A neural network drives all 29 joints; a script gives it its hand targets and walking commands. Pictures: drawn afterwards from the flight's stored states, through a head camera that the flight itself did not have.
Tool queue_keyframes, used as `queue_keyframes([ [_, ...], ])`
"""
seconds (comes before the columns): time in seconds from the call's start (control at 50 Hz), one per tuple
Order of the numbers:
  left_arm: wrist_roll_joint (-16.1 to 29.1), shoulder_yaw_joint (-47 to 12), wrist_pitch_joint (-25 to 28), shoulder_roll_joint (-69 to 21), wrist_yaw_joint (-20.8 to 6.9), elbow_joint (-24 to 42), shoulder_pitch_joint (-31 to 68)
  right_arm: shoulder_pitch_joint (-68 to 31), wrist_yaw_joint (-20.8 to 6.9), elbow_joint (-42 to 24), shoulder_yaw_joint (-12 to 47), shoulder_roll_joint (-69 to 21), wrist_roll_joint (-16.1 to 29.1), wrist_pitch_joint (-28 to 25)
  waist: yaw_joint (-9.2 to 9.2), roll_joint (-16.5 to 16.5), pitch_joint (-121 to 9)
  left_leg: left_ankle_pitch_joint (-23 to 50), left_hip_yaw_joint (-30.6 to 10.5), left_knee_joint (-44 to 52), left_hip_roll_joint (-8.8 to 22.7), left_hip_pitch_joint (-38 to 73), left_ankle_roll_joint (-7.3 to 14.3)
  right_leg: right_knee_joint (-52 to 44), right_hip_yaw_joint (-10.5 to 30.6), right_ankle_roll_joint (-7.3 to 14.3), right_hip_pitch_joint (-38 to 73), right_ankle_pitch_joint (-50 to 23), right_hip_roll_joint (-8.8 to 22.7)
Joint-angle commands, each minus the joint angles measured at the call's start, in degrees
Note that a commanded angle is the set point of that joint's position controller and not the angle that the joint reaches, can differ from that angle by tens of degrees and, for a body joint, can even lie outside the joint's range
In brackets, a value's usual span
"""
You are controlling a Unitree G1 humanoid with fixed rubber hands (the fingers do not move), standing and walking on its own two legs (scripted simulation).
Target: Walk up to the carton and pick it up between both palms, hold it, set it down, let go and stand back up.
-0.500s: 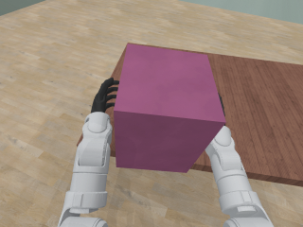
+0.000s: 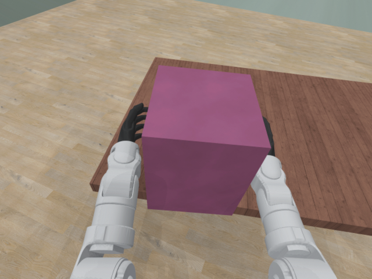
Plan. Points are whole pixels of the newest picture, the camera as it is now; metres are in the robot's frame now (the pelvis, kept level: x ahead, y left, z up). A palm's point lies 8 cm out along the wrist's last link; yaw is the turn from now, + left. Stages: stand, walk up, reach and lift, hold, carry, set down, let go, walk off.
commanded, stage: set down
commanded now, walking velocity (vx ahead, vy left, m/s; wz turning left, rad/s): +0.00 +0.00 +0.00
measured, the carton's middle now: (197, 144) +0.39 -0.07 +0.10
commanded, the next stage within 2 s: none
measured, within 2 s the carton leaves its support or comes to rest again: rests again in 1.34 s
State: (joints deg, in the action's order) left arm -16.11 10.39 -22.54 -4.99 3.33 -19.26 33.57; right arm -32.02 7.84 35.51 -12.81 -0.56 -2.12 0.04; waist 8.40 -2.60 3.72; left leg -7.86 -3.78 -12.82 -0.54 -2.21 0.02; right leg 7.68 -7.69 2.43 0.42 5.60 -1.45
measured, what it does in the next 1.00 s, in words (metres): stands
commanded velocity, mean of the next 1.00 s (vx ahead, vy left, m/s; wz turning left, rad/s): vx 0.00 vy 0.00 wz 0.00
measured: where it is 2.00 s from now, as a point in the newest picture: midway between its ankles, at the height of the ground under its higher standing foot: outside the picture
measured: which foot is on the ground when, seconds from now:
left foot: down 0.00-1.00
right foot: down 0.00-1.00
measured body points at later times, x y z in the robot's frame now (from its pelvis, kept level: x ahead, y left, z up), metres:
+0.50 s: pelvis +0.01 +0.00 +0.00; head +0.03 +0.01 +0.45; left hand +0.43 +0.06 +0.10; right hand +0.37 -0.23 +0.09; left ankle -0.01 +0.12 -0.75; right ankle -0.01 -0.09 -0.75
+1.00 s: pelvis +0.01 +0.00 +0.00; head +0.04 -0.01 +0.45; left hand +0.44 +0.05 +0.08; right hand +0.38 -0.24 +0.07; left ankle -0.01 +0.12 -0.75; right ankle -0.01 -0.09 -0.75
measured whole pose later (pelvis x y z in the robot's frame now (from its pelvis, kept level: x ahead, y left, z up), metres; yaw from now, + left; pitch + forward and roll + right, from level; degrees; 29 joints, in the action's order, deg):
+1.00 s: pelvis +0.01 +0.00 +0.00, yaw +0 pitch +8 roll +0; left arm -16.3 17.7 -8.0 -4.7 4.5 -45.1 42.1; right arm -39.4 4.5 49.2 -25.6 -1.4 -14.8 -4.7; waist 10.1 1.5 -4.4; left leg -6.2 -4.4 -11.6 -0.6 -13.0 -0.4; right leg 7.9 -7.2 2.8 -11.0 4.7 -1.6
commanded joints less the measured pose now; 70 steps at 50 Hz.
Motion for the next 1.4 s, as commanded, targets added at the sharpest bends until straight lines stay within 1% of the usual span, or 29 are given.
queue_keyframes([
  [0.0,4.4,-20.3,6.5,-26.1,-7.3,8.2,35.1,-43.6,-6.0,-15.6,16.2,-18.6,-0.8,-6.0,0.84,1.1,-37.7,13.4,-0.4,0.7,-1.4,-1.6,0.6,7.0,2.3,-5.0,21.3,-35.7,0.5],
  [0.14,4.4,-20.2,8.8,-28.1,-7.0,5.4,36.2,-43.9,-6.5,-13.4,15.3,-19.4,-2.0,-6.9,1.72,1.8,-40.0,17.1,-0.9,-0.5,-1.3,-0.5,-0.5,6.9,1.9,-4.6,19.4,-37.6,0.2],
  [0.32,4.0,-19.1,11.3,-30.0,-5.9,1.2,37.8,-46.1,-7.7,-10.6,14.1,-20.1,-3.4,-8.1,1.49,1.8,-42.4,19.4,-1.3,-1.3,-0.8,1.2,-1.1,6.8,1.7,-4.3,16.4,-37.9,-0.3],
  [0.46,3.4,-16.9,13.5,-30.4,-5.0,-2.8,40.5,-48.3,-8.5,-7.4,12.0,-21.1,-5.0,-8.7,1.3,1.7,-43.6,18.8,-1.6,-0.9,-0.8,0.7,-0.9,7.0,1.8,-4.4,15.3,-38.2,-0.3],
  [0.52,2.9,-15.4,14.5,-30.3,-4.9,-5.2,41.5,-48.8,-8.9,-5.3,10.5,-21.4,-6.4,-8.9,1.19,1.8,-44.7,18.5,-1.5,-0.7,-0.8,0.3,-0.6,7.2,2.0,-4.5,14.8,-38.9,-0.3],
  [0.8,1.7,-10.6,18.8,-29.8,-4.5,-13.3,46.7,-50.6,-9.9,1.2,5.6,-24.0,-11.5,-9.5,2.48,1.9,-48.2,17.1,-1.8,0.0,-0.9,-3.5,-0.3,8.3,2.6,-4.7,14.2,-41.5,-0.1],
  [1.06,1.0,-8.0,21.4,-29.1,-4.2,-17.8,50.4,-52.4,-10.6,3.5,2.5,-25.9,-15.3,-9.8,3.03,2.3,-51.8,14.7,-1.9,0.9,-0.8,-7.3,0.2,9.3,3.2,-4.9,13.6,-42.4,0.4],
  [1.24,-1.1,-5.8,23.4,-28.9,-4.6,-20.0,48.8,-50.3,-10.6,3.8,1.9,-28.4,-17.6,-11.0,1.98,1.9,-53.0,16.2,-1.8,2.4,-0.9,-10.9,1.9,10.3,4.4,-5.3,18.0,-48.0,1.0],
  [1.38,-1.8,-5.2,24.5,-28.6,-4.8,-22.2,46.8,-48.9,-10.6,4.2,1.6,-27.9,-18.4,-11.6,1.97,1.5,-51.2,16.0,-1.8,2.6,-0.4,-9.3,1.5,9.4,4.0,-5.3,15.5,-46.6,0.7],
])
